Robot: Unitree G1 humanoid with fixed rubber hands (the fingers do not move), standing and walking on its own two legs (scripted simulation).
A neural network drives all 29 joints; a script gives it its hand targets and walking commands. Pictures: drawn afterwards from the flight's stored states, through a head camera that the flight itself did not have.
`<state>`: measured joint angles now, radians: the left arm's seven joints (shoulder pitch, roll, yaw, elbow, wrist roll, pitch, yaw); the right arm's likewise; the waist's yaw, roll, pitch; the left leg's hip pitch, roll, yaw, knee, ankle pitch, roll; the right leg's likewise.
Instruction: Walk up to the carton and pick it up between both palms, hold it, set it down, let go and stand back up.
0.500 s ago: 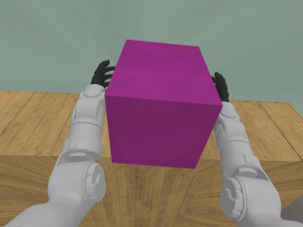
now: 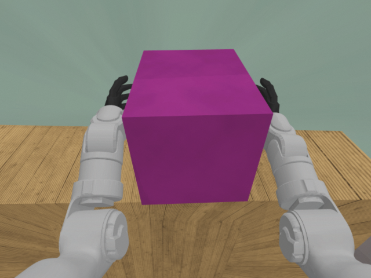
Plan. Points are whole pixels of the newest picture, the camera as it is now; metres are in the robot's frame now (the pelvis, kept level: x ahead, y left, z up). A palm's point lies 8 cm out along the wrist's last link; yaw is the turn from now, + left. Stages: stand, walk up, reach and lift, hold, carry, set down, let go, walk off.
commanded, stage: reach and lift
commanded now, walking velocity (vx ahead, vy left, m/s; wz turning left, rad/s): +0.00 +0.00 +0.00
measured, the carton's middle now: (191, 120) +0.42 -0.02 +0.19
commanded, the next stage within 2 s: hold in 1.22 s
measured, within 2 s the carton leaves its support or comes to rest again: neither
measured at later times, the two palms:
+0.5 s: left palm (114, 98) +0.39 +0.14 +0.26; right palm (272, 104) +0.37 -0.18 +0.26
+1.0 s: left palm (111, 84) +0.38 +0.14 +0.29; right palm (279, 87) +0.37 -0.18 +0.30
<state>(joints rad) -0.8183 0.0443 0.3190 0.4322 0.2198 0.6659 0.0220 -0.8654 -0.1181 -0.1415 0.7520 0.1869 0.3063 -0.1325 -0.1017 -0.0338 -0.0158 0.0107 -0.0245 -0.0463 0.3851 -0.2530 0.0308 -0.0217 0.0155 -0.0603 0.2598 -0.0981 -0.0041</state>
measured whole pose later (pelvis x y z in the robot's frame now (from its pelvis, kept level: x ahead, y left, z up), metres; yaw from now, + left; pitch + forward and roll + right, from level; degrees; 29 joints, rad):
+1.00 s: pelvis +0.00 -0.01 +0.00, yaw -1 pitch -7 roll -2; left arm -0.96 0.10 0.34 0.48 0.21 0.82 0.01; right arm -1.04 -0.19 -0.07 0.81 0.29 0.48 -0.18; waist -0.09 -0.01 -0.11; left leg -0.02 -0.01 -0.04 0.39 -0.26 0.02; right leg -0.05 0.03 -0.05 0.26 -0.10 -0.02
